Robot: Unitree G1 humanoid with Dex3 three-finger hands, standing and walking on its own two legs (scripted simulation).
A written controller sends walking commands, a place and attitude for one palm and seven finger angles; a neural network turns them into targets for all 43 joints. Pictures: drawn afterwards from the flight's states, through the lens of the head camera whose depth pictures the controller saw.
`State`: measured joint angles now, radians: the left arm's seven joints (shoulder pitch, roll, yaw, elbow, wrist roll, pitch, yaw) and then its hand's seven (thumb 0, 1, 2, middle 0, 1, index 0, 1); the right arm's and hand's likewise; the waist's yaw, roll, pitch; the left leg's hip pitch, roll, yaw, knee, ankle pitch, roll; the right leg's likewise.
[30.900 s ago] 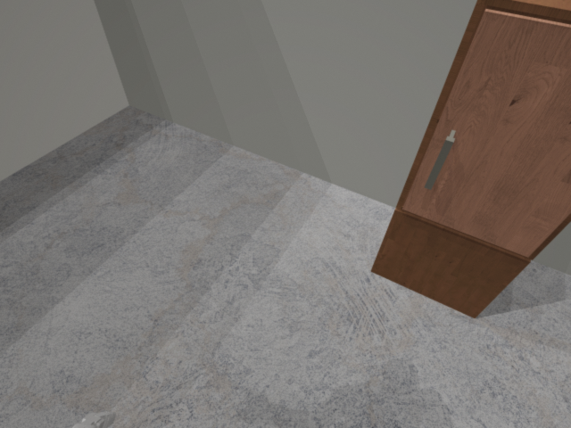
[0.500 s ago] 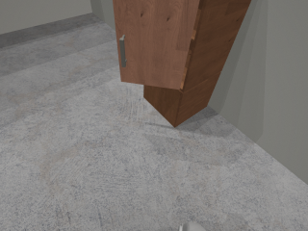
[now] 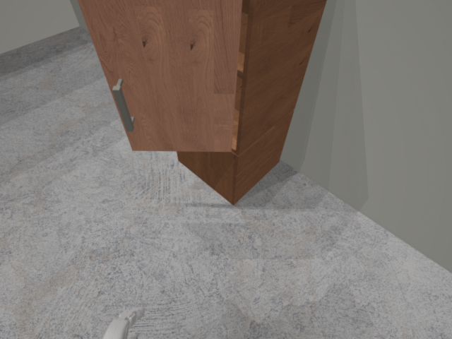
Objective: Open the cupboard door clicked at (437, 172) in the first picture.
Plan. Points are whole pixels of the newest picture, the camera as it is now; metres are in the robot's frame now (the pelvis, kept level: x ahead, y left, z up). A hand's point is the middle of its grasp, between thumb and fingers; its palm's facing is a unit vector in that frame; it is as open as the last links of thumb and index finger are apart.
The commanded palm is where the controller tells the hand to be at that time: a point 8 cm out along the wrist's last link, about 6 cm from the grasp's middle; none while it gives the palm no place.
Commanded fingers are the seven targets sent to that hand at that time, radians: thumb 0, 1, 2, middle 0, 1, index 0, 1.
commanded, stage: take the last steps up to it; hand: left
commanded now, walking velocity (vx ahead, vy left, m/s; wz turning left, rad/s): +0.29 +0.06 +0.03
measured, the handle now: (125, 106) +0.76 +0.31 -0.09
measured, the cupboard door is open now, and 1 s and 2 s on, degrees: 43 43 43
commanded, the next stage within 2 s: come to a stop and stand still in 0.36 s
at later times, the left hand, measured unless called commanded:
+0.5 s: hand (105, 337) +0.15 +0.24 -0.17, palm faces +0.07 -0.99 -0.15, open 7.4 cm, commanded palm none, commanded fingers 0.00 0.90 0.90 -0.20 -0.30 -0.20 -0.30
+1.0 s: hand (121, 274) +0.28 +0.23 -0.17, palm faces +0.04 -0.98 -0.17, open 7.4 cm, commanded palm none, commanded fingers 0.00 0.90 0.90 -0.20 -0.30 -0.20 -0.30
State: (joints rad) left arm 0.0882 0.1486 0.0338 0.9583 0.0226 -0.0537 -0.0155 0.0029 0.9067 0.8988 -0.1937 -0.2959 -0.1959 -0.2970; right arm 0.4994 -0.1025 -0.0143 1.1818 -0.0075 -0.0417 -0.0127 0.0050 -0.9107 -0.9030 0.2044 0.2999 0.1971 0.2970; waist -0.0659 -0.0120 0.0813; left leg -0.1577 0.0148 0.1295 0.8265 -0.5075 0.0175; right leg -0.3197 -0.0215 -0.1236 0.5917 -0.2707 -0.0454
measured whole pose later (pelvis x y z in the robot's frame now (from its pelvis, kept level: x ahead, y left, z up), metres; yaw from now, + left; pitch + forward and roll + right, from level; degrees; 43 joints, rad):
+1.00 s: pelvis +0.20 +0.06 +0.01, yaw +0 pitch -1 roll +0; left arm 0.14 0.18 0.04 1.01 0.01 0.04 0.03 0.00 0.91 0.90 -0.20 -0.30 -0.20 -0.30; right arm 0.25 -0.15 -0.04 1.08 -0.01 0.03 -0.03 0.00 -0.91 -0.90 0.20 0.30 0.20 0.30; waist 0.00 -0.06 0.07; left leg -0.22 -0.01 0.10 0.54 -0.31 0.04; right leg -0.30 -0.04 -0.04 0.64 -0.36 0.00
